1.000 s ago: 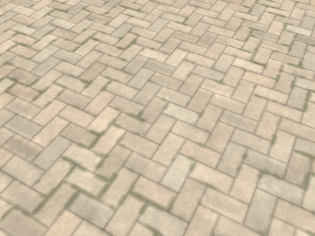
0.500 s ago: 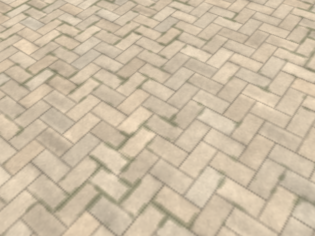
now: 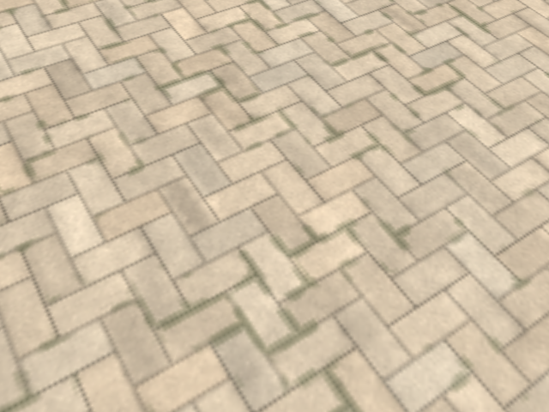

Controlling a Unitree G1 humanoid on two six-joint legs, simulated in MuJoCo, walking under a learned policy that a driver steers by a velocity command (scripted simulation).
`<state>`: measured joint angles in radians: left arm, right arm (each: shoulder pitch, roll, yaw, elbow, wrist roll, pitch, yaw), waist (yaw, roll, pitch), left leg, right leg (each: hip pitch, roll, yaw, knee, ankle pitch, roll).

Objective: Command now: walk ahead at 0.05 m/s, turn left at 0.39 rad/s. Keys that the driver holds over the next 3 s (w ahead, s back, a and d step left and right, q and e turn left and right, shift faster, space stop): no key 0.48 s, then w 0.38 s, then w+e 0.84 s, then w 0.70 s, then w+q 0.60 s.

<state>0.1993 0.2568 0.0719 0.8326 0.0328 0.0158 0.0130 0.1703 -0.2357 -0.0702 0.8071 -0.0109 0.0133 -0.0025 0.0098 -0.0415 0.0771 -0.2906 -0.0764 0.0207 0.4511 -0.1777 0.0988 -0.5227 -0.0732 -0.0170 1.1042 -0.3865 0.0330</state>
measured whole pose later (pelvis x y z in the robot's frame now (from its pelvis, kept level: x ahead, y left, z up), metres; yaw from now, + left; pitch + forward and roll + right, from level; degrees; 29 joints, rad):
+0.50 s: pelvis +0.03 -0.03 +0.01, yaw +4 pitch -1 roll +0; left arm 0.21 0.19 0.02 0.91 0.01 -0.01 0.03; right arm 0.22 -0.21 -0.02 0.94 -0.01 0.00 -0.02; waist -0.01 0.02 0.03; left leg -0.16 -0.08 -0.05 0.36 -0.18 0.05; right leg -0.14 0.02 -0.02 0.38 -0.22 -0.03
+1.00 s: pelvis +0.16 +0.03 +0.01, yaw +2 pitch +0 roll +0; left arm 0.22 0.25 0.06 0.96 0.03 -0.04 -0.04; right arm 0.40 -0.20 -0.04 1.02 -0.03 -0.09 -0.01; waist -0.01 -0.04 0.01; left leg -0.03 -0.05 0.08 0.26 -0.23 0.07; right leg -0.52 -0.03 0.02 1.03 -0.23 -0.08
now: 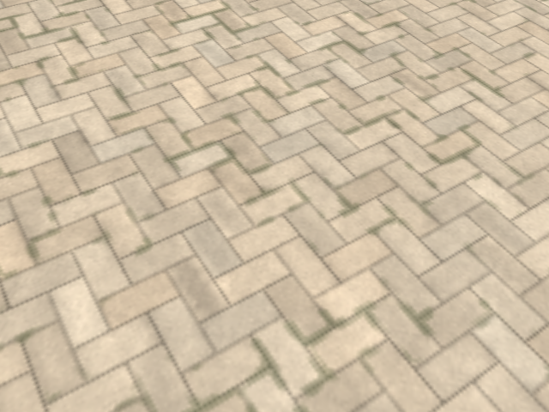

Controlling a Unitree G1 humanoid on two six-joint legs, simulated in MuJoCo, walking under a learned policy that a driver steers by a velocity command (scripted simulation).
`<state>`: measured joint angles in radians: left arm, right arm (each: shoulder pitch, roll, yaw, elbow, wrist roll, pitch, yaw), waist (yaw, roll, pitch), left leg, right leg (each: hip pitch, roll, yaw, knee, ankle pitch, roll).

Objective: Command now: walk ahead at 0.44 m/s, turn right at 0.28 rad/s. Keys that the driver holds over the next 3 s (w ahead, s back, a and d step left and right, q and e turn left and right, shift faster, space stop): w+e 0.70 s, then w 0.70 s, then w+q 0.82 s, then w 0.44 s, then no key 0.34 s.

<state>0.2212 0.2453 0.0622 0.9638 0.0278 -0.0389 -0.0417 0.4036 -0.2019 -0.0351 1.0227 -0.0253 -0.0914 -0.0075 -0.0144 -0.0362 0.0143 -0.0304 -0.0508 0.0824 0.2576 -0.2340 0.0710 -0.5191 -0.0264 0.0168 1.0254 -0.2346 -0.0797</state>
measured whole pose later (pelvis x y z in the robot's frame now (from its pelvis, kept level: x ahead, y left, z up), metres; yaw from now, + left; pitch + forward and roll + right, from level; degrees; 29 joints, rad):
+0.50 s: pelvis +0.27 -0.05 -0.01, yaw -16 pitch +0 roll +0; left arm 0.30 0.26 0.07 0.95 0.00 -0.05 -0.01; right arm 0.15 -0.23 -0.04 0.84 -0.05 -0.06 0.01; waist 0.02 0.02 0.07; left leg -0.59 0.12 -0.05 1.12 -0.27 -0.02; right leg -0.19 0.17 -0.01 0.37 -0.17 -0.16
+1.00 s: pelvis +0.57 -0.09 -0.01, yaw -29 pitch +1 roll +0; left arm 0.31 0.28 0.06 0.86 0.03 -0.05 -0.02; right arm 0.24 -0.25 -0.04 0.84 -0.03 -0.08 0.01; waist 0.02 -0.04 0.04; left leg -0.26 -0.05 0.05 0.42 -0.17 0.06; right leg -0.40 0.05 0.07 1.13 -0.33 -0.07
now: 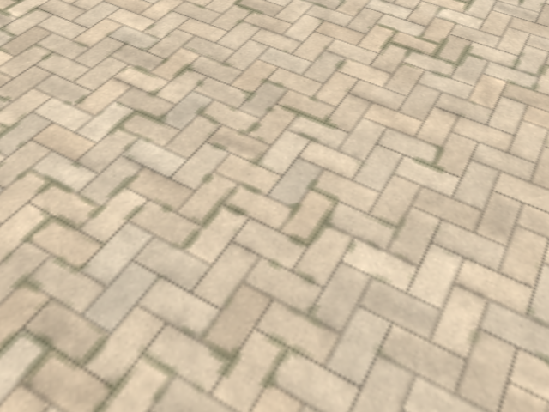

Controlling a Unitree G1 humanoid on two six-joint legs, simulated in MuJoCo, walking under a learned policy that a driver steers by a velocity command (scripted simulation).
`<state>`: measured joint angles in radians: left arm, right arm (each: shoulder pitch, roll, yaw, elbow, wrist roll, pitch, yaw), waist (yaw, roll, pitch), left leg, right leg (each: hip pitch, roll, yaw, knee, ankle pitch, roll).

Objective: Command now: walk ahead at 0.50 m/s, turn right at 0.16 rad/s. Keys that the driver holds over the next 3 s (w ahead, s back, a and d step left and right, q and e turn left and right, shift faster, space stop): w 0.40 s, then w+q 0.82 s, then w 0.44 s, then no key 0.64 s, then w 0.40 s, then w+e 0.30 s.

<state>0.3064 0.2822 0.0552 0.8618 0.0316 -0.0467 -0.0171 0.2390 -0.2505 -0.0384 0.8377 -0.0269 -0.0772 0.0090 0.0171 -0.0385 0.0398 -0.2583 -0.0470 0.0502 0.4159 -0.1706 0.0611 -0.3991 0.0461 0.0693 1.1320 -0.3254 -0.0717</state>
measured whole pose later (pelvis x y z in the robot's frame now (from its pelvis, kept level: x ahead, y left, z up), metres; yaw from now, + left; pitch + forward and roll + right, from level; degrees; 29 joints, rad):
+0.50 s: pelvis +0.26 -0.05 +0.00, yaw +1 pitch +0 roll +0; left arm 0.19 0.23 0.03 0.85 0.03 -0.07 -0.01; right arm 0.35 -0.24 -0.04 0.93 -0.02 -0.05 0.01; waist -0.03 0.03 0.04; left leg -0.37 0.02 -0.01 1.10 -0.34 0.07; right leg -0.27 0.04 -0.10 0.44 -0.18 -0.08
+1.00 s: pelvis +0.52 +0.01 -0.02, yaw +17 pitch +0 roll +1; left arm 0.33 0.23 0.03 0.92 0.01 -0.07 0.01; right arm 0.14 -0.26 -0.06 0.82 -0.02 -0.02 0.02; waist 0.01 -0.01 0.06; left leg -0.38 -0.11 0.10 0.58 -0.21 0.15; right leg -0.26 -0.03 -0.08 1.23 -0.39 -0.02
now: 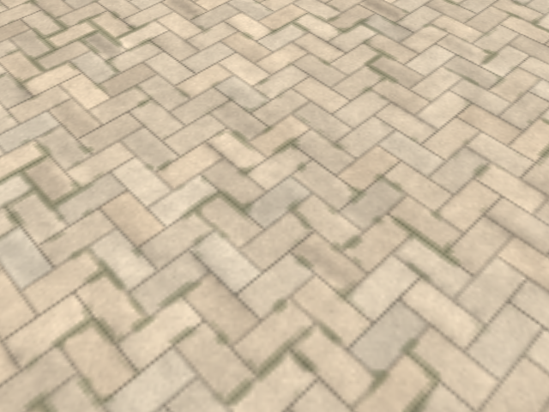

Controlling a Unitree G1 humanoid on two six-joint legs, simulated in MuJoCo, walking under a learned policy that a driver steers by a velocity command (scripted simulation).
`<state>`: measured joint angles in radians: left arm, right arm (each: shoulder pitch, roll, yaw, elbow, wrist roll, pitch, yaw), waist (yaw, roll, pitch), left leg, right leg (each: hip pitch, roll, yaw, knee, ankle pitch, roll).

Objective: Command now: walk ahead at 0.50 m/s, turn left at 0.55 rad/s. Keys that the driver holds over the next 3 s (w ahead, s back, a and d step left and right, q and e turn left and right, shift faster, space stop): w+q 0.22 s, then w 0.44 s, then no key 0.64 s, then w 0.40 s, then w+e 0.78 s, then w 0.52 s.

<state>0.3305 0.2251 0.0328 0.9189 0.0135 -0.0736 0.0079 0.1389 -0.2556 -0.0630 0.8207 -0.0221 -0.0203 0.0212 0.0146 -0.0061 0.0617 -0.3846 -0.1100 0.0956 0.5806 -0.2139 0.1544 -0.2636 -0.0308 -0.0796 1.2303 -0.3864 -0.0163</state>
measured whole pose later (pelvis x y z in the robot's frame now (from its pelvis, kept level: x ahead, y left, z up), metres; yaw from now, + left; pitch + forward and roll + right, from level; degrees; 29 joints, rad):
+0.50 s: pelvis +0.28 -0.03 +0.00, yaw +12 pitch +1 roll +0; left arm 0.11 0.25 0.02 0.74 0.04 -0.07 -0.01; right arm 0.41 -0.29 -0.06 0.89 -0.01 -0.05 0.00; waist -0.06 0.02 0.04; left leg -0.15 -0.12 -0.12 0.95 -0.44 0.09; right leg -0.42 0.02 -0.05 0.57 -0.16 -0.06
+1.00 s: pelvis +0.48 +0.03 +0.01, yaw +13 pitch +0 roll -1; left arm 0.34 0.22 0.02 0.96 0.00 -0.03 0.01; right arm 0.12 -0.20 0.00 0.85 -0.02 -0.06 0.00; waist 0.04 -0.01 0.06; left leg -0.39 -0.02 0.06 0.51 -0.13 0.08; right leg -0.21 0.04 0.00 0.86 -0.55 -0.03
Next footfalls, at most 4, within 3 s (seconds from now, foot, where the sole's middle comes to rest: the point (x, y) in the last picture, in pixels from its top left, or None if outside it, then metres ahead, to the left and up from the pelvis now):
0.44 right None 0.42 -0.10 -0.76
0.90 left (237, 353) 0.59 0.14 -0.76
1.24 right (325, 365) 0.57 -0.08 -0.76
2.04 right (279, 241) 0.93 0.04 -0.76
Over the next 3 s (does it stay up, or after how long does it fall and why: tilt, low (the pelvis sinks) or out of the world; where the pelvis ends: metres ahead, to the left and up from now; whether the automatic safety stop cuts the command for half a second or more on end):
stays up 1.30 0.06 0.02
